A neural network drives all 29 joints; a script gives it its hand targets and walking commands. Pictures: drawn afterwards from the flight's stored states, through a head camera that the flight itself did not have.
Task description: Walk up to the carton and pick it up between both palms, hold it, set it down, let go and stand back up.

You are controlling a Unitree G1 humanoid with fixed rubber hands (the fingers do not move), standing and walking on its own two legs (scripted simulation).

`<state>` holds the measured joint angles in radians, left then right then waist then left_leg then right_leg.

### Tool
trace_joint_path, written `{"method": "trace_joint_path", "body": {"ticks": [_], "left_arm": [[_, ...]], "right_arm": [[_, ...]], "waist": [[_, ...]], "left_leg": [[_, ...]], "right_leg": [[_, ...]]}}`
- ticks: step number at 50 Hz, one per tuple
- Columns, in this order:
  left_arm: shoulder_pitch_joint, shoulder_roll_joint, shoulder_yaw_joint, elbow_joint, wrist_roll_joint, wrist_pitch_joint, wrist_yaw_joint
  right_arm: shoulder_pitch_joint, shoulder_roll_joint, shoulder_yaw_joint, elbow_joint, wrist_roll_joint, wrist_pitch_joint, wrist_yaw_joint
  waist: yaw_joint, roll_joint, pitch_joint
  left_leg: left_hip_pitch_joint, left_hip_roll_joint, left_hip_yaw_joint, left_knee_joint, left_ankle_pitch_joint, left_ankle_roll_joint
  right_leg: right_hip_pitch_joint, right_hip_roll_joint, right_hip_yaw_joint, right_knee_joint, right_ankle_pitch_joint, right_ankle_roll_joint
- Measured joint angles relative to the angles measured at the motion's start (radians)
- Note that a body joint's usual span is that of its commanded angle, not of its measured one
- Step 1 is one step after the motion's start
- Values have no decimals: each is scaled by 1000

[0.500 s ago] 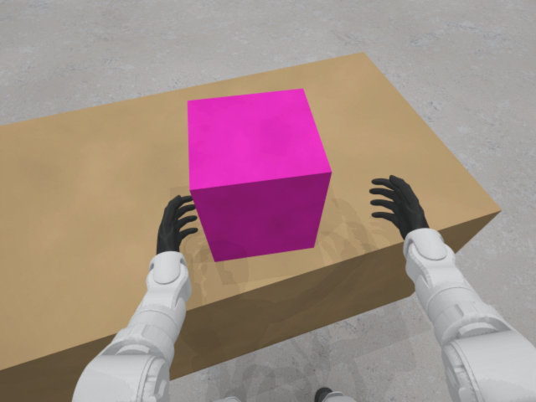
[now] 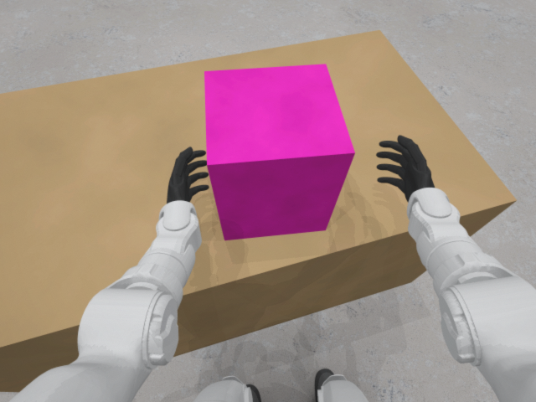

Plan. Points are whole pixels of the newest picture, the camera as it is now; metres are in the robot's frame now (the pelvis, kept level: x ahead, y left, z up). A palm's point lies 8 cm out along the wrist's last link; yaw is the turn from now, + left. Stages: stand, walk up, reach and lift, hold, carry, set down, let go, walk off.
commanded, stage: reach and lift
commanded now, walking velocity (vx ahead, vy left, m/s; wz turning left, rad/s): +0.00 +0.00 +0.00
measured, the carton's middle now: (271, 159) +0.53 +0.04 -0.03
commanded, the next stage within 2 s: none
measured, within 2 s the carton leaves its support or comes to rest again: neither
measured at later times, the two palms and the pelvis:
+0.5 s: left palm (181, 178) +0.44 +0.18 +0.03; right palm (415, 162) +0.46 -0.19 +0.06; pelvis +0.01 -0.01 +0.00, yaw +1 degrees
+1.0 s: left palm (150, 136) +0.45 +0.21 +0.11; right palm (398, 115) +0.50 -0.14 +0.12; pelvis +0.01 -0.01 +0.00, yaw +2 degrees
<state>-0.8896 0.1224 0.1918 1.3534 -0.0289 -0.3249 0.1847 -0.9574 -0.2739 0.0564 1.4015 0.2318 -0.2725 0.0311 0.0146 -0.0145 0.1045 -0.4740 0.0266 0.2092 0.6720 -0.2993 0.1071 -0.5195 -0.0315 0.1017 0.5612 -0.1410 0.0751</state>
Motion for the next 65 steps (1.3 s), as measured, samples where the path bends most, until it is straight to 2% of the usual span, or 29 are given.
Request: {"method": "trace_joint_path", "body": {"ticks": [4,13,19,27,42,44,45,46,47,49,50,53,55,58,65], "left_arm": [[-38,10,5,56,-13,-15,-5],[-145,30,31,188,-29,-40,-27],[-192,42,20,257,-69,-58,-39],[-238,55,37,331,-55,-79,-58],[-333,70,2,469,-92,-108,-94],[-296,63,-60,281,-131,-82,-42],[-255,56,-131,166,-160,-52,-12],[-223,51,-204,88,-185,-10,10],[-218,55,-259,62,-209,35,20],[-256,71,-318,83,-247,142,22],[-279,78,-334,101,-266,182,19],[-324,94,-349,144,-309,218,-8],[-329,109,-338,160,-310,209,-37],[-301,134,-342,177,-306,173,-81],[-198,186,-380,204,-330,9,-147]], "right_arm": [[-20,2,-6,29,-7,-12,-2],[-81,-9,2,115,0,-36,-24],[-119,-12,23,137,16,-58,-35],[-183,-9,51,216,32,-71,-48],[-205,44,42,214,8,-58,-75],[-211,34,50,133,107,-41,-25],[-192,22,62,93,136,-29,-2],[-163,8,61,50,142,-1,15],[-150,-7,57,21,130,41,25],[-180,-36,45,21,106,125,34],[-202,-50,34,35,99,155,36],[-243,-84,8,73,69,198,48],[-246,-96,8,93,62,202,59],[-213,-92,-2,110,58,179,59],[-120,-13,-89,105,18,42,6]], "waist": [[-2,4,-5],[-2,14,-4],[-4,10,-3],[-1,3,0],[-14,-1,2],[-9,-4,34],[8,-6,-35],[28,-10,-134],[42,-12,-214],[59,2,-296],[67,7,-317],[87,5,-337],[88,-2,-326],[75,-18,-317],[11,-27,-336]], "left_leg": [[-11,1,4,5,-4,1],[-23,-3,2,11,-12,0],[-26,2,0,22,-21,-4],[-31,5,0,29,-22,-8],[-40,12,-4,51,-21,-1],[-24,12,-2,49,-17,0],[-82,17,1,49,-12,-14],[-158,20,-1,43,-4,-35],[-216,22,-6,33,6,-55],[-275,23,-26,17,24,-76],[-287,20,-35,7,32,-75],[-282,7,-57,-22,51,-53],[-262,-1,-78,-38,60,-46],[-245,-8,-119,-59,71,-63],[-341,-6,-209,-46,75,-115]], "right_leg": [[-14,-5,-7,10,-7,-6],[-28,-22,-29,29,-22,11],[-30,-23,-42,43,-34,12],[-34,-27,-55,55,-40,8],[-29,-34,-79,57,-33,8],[-13,-35,-81,57,-28,1],[-77,-27,-83,62,-20,-7],[-150,-14,-87,48,-3,-23],[-201,-4,-93,30,-2,-45],[-248,15,-92,4,11,-80],[-256,20,-90,-3,11,-85],[-251,20,-97,-8,7,-83],[-230,16,-114,-5,-4,-75],[-207,12,-147,-7,-18,-72],[-281,15,-232,27,-61,-117]]}}
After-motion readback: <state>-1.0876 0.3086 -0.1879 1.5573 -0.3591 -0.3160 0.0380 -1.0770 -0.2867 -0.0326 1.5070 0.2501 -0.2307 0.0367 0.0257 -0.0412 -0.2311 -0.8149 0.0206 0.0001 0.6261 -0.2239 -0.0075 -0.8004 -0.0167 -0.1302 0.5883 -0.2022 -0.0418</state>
